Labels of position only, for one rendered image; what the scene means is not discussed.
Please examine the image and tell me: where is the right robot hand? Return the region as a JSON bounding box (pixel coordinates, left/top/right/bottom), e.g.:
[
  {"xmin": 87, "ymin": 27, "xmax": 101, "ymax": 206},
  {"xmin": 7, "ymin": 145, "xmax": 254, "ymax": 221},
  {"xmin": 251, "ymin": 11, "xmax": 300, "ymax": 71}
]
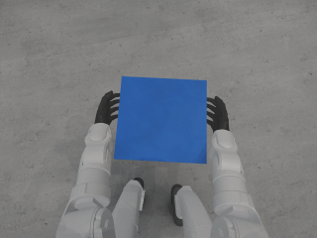
[{"xmin": 206, "ymin": 96, "xmax": 230, "ymax": 133}]

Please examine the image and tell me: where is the right robot shin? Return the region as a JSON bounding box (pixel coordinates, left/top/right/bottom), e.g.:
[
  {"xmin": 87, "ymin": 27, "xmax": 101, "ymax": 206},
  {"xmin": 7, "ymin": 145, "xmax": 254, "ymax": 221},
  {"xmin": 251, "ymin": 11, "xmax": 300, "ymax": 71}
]
[{"xmin": 176, "ymin": 185, "xmax": 193, "ymax": 219}]

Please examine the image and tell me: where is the left robot hand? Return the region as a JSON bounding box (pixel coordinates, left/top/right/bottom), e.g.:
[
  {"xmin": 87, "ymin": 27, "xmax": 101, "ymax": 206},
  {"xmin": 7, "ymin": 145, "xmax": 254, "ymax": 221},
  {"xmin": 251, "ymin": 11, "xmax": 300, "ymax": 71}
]
[{"xmin": 94, "ymin": 90, "xmax": 120, "ymax": 125}]

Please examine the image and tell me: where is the robot left forearm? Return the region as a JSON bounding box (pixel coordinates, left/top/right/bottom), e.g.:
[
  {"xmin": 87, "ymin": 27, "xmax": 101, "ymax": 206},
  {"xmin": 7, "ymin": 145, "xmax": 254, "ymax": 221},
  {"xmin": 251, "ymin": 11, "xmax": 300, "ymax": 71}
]
[{"xmin": 55, "ymin": 123, "xmax": 114, "ymax": 238}]

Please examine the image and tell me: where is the right robot thigh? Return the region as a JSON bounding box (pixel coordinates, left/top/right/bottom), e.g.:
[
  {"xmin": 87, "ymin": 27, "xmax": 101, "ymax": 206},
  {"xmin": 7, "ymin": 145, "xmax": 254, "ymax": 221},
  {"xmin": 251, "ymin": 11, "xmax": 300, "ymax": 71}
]
[{"xmin": 174, "ymin": 190, "xmax": 213, "ymax": 238}]

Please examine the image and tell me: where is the carton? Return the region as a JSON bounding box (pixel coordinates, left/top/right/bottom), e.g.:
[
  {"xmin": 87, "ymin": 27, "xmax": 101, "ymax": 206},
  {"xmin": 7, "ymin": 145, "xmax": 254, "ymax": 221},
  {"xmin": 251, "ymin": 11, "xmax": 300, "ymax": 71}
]
[{"xmin": 114, "ymin": 76, "xmax": 207, "ymax": 165}]

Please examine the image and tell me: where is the right robot upper arm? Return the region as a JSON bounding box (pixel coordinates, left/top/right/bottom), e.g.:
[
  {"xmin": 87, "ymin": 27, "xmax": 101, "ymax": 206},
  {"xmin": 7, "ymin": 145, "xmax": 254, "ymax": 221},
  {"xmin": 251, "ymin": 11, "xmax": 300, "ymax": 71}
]
[{"xmin": 210, "ymin": 214, "xmax": 269, "ymax": 238}]

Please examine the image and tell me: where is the left robot upper arm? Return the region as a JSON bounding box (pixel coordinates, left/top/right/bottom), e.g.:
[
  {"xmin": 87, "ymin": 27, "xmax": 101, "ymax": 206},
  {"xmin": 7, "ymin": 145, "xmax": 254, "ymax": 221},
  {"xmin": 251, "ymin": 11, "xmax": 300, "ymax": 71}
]
[{"xmin": 56, "ymin": 206, "xmax": 116, "ymax": 238}]

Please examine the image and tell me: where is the robot right forearm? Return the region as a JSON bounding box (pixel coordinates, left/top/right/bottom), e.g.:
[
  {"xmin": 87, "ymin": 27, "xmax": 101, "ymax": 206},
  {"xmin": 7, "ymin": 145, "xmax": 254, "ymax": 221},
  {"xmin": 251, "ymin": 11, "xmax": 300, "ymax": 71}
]
[{"xmin": 208, "ymin": 129, "xmax": 265, "ymax": 230}]

